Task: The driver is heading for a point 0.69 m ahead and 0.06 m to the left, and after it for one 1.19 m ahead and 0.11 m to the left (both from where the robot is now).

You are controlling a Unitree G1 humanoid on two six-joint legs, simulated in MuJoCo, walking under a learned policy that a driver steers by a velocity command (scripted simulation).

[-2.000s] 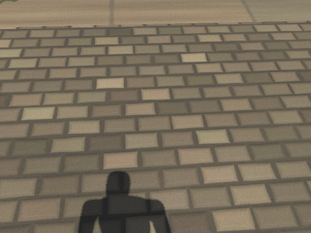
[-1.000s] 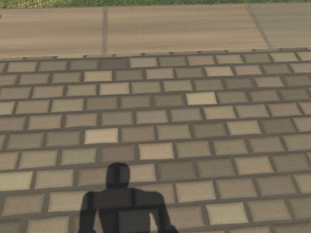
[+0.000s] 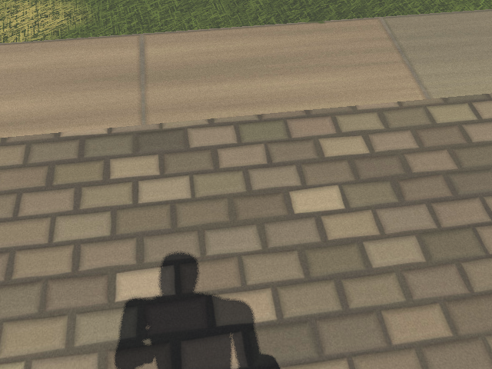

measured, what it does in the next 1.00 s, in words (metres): walks ahead, turning left: right foot, then left foot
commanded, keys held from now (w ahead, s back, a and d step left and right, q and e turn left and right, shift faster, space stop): w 0.34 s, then w+q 0.54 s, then w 0.06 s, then w+e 0.06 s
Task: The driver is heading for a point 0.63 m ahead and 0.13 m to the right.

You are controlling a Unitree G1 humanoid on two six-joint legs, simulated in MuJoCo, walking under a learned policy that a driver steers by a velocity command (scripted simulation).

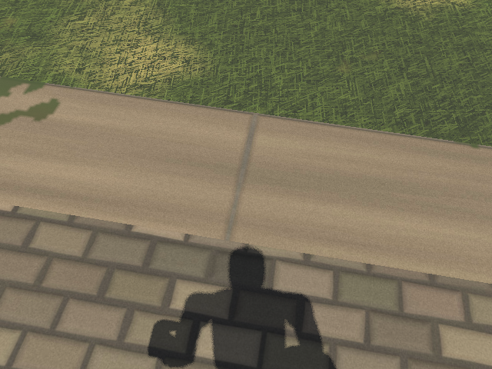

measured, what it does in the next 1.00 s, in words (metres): walks ahead, turning right: right foot, then left foot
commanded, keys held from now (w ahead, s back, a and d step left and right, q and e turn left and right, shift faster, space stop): w+e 0.56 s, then w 0.12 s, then no key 0.32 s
